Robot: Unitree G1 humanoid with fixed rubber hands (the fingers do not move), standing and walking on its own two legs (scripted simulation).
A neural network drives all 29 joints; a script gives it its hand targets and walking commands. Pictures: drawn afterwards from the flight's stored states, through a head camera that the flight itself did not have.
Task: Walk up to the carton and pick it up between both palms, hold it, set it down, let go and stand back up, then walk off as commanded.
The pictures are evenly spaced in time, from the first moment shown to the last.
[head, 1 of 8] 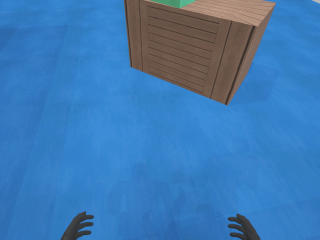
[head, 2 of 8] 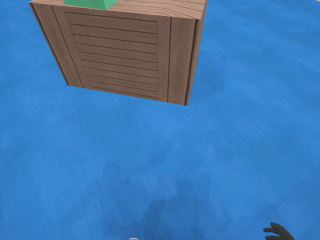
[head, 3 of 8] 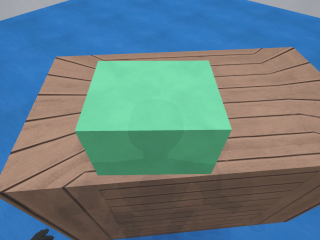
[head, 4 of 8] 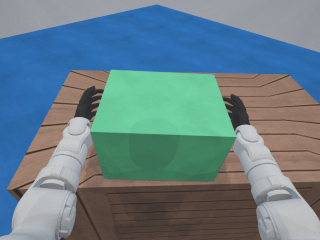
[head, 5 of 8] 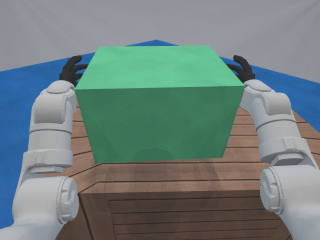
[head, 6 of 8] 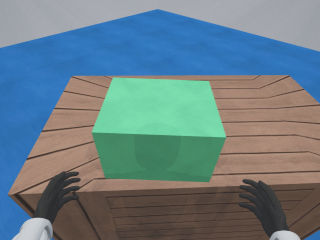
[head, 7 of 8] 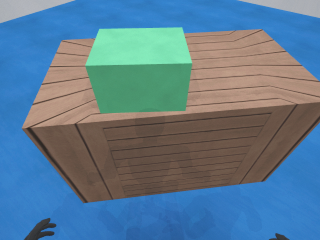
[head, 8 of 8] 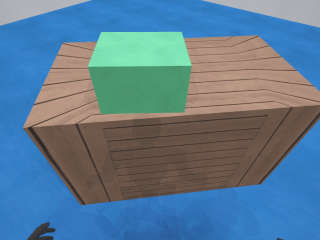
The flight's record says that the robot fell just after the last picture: no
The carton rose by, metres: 0.22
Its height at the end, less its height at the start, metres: +0.00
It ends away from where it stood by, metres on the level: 0.01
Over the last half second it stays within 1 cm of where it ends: yes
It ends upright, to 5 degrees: yes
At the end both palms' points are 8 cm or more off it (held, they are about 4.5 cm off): yes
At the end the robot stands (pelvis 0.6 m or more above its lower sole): yes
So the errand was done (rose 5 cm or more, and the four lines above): yes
